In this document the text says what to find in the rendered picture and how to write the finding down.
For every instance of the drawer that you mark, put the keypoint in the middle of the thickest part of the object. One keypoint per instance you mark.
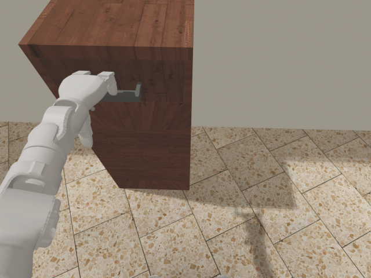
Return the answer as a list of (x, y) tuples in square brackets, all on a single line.
[(162, 80)]

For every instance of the cabinet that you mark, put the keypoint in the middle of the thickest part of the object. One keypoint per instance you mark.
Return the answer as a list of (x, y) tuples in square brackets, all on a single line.
[(144, 145)]

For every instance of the left robot hand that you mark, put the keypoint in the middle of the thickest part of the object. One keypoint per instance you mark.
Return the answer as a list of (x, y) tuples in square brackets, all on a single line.
[(88, 89)]

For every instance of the handle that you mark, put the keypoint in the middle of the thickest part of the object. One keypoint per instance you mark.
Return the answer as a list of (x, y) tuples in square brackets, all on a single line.
[(125, 95)]

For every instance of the left robot upper arm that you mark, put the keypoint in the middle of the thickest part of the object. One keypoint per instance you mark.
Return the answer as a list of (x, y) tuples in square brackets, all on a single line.
[(28, 220)]

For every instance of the left robot forearm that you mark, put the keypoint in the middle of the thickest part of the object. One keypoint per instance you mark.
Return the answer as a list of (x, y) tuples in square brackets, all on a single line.
[(41, 162)]

